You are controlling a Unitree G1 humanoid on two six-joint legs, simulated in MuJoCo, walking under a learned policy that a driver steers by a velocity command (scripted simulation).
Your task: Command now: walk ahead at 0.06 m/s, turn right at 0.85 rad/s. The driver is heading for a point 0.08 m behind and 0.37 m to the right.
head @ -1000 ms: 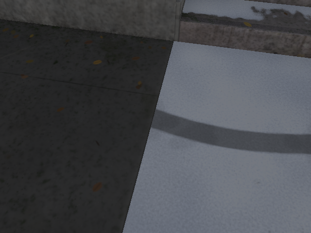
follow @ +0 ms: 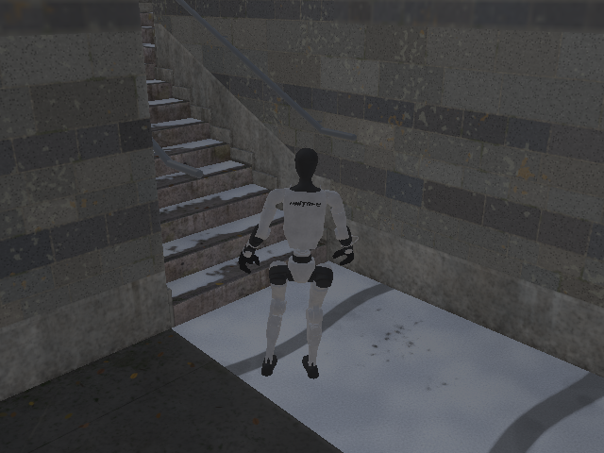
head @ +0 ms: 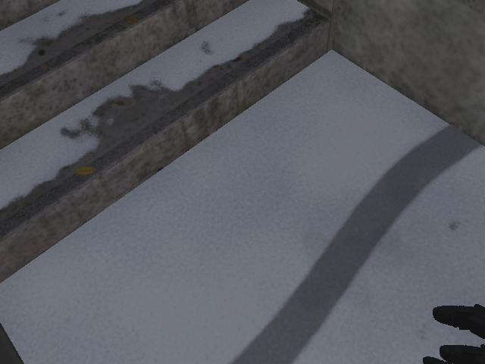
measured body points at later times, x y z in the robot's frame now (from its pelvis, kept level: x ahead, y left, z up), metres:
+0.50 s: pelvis +0.14 +0.05 +0.01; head +0.16 +0.07 +0.46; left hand +0.38 +0.25 -0.08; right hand +0.06 -0.21 -0.11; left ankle +0.09 +0.17 -0.73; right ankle +0.22 -0.13 -0.67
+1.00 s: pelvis +0.26 +0.02 +0.00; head +0.29 -0.01 +0.45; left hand +0.54 +0.20 -0.09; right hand +0.29 -0.31 -0.09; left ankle +0.39 +0.11 -0.71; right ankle +0.26 -0.10 -0.73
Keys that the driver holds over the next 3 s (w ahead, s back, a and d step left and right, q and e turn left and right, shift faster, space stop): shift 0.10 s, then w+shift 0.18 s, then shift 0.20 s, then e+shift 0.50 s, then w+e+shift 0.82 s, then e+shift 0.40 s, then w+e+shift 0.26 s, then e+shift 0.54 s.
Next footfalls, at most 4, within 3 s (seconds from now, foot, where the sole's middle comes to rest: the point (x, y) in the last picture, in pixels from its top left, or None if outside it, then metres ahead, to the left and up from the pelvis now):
0.22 left None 0.12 0.17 -0.77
0.64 right None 0.30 -0.11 -0.77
1.04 left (251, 346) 0.42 0.07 -0.77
1.60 right None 0.35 -0.41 -0.77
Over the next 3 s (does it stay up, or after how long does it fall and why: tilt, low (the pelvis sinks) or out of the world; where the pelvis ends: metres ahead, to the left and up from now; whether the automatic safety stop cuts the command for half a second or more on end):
stays up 0.26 -0.77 0.00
